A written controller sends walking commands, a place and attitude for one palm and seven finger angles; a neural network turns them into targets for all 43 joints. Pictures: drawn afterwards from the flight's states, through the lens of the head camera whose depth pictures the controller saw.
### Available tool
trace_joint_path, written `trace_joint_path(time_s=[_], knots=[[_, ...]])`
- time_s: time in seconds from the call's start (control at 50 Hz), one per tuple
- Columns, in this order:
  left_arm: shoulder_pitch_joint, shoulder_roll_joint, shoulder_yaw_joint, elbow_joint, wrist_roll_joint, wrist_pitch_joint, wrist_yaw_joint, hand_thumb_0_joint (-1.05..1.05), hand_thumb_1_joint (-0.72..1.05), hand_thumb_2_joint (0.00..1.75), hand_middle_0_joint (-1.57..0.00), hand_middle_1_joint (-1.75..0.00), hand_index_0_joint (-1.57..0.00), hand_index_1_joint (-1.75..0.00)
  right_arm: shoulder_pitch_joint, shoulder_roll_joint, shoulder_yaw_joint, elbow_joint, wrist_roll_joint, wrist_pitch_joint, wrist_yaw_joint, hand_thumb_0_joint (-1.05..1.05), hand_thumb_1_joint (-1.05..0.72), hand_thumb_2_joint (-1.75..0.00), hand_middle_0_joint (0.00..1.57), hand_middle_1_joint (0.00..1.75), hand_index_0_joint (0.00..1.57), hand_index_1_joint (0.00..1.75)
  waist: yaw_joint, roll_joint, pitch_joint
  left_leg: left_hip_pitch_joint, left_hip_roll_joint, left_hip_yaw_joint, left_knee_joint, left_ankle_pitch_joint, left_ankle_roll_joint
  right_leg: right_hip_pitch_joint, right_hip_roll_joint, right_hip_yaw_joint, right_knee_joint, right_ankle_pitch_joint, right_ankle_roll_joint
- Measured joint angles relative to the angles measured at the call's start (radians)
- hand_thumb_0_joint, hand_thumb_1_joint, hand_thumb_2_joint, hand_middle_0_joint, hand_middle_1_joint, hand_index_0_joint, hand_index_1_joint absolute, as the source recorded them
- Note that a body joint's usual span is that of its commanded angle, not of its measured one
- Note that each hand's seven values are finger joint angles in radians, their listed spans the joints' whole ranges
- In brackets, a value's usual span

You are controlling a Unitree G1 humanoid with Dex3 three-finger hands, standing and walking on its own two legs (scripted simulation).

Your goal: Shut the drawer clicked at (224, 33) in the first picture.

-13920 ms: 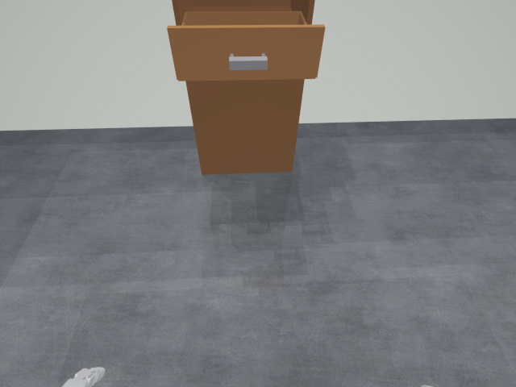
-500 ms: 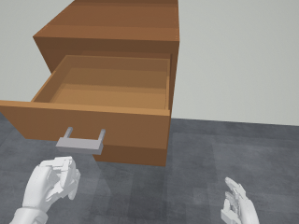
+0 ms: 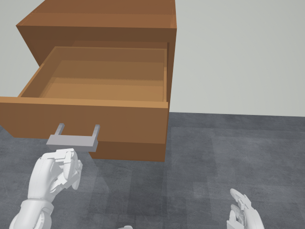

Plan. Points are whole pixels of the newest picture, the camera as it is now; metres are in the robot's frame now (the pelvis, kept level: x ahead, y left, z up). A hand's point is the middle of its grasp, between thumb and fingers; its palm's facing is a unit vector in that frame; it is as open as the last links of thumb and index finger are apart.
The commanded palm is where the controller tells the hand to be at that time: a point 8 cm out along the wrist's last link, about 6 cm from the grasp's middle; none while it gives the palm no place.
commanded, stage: bring the fist close to the handle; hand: left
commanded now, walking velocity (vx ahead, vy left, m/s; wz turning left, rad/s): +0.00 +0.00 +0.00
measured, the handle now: (76, 135) +0.33 +0.21 +0.07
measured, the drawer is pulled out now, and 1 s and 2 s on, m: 0.29 0.24 0.12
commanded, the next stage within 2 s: push the drawer shut in 0.22 s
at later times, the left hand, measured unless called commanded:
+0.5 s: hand (83, 167) +0.25 +0.17 +0.07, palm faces -0.02 -1.00 -0.07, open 3.3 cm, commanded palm +0.22 +0.24 +0.08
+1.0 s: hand (84, 149) +0.30 +0.18 +0.07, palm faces -0.03 -1.00 -0.05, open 3.1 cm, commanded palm +0.28 +0.24 +0.08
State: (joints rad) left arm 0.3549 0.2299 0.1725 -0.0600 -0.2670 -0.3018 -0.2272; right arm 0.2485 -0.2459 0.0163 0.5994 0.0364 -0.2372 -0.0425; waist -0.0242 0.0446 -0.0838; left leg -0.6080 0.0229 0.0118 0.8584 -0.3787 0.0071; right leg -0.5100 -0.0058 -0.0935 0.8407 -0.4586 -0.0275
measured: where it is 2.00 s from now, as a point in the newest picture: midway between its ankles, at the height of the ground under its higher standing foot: outside the picture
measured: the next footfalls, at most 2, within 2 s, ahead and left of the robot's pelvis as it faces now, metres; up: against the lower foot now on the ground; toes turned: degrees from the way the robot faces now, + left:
none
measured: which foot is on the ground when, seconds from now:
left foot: down 0.00-1.00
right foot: down 0.00-1.00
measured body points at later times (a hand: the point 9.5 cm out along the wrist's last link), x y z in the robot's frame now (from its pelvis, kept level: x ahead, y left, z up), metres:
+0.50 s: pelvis +0.01 -0.02 +0.00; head +0.04 -0.03 +0.45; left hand +0.24 +0.23 +0.08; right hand +0.18 -0.26 -0.08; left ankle +0.03 +0.11 -0.70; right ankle -0.02 -0.10 -0.70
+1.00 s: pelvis +0.00 -0.01 +0.00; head +0.04 -0.02 +0.45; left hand +0.29 +0.24 +0.08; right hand +0.15 -0.26 -0.09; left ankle +0.03 +0.11 -0.70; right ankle -0.02 -0.10 -0.70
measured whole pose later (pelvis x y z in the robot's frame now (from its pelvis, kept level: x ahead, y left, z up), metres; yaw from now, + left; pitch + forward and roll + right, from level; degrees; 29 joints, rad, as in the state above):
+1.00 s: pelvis +0.00 -0.01 +0.00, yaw +0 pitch +8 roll -1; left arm 0.01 0.28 0.22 0.29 -0.28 -0.30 -0.30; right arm 0.22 -0.27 0.03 0.63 0.05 -0.17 -0.07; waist -0.03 0.04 -0.06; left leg -0.61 0.03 0.00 0.82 -0.35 0.00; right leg -0.51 0.00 -0.10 0.82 -0.44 -0.04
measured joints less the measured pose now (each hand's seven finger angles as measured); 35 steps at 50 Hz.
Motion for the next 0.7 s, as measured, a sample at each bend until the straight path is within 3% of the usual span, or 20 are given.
trace_joint_path(time_s=[0.16, 0.32, 0.5, 0.7], knots=[[0.017, -0.001, -0.006, 0.027, -0.006, 0.024, -0.010, 0.02, 0.90, 0.90, -1.40, -1.60, -1.40, -1.59, -0.006, -0.009, -0.004, -0.018, 0.005, 0.023, -0.006, 0.01, -0.90, -0.90, 0.20, 0.30, 0.20, 0.30, -0.002, 0.008, -0.001, 0.010, 0.002, 0.000, -0.009, 0.000, -0.006, 0.006, 0.002, 0.001, -0.002, -0.004, -0.005], [0.001, 0.010, 0.022, 0.029, -0.014, -0.021, -0.014, 0.02, 0.89, 0.90, -1.40, -1.60, -1.40, -1.59, -0.012, -0.008, -0.003, -0.013, 0.004, 0.021, -0.007, 0.01, -0.90, -0.90, 0.20, 0.30, 0.20, 0.30, 0.006, -0.001, 0.001, 0.004, 0.007, -0.010, -0.008, -0.003, -0.018, 0.003, 0.009, -0.009, -0.001, -0.011, -0.016], [-0.052, 0.015, 0.029, 0.097, -0.029, 0.012, -0.057, 0.02, 0.89, 0.90, -1.40, -1.60, -1.40, -1.59, -0.020, -0.018, 0.000, -0.010, 0.005, 0.034, -0.014, 0.01, -0.90, -0.90, 0.20, 0.30, 0.20, 0.30, 0.001, 0.009, -0.002, 0.013, 0.008, -0.011, -0.018, -0.006, -0.021, 0.009, 0.010, -0.008, -0.008, -0.015, -0.018], [-0.113, 0.030, 0.057, 0.164, -0.036, -0.016, -0.084, 0.03, 0.80, 0.88, -1.40, -1.60, -1.40, -1.59, -0.019, -0.023, -0.002, 0.008, 0.006, 0.046, -0.018, 0.01, -0.90, -0.90, 0.20, 0.30, 0.20, 0.30, 0.001, -0.002, 0.008, 0.020, 0.009, -0.012, -0.029, 0.000, -0.023, 0.017, 0.012, -0.010, -0.020, -0.009, -0.019]])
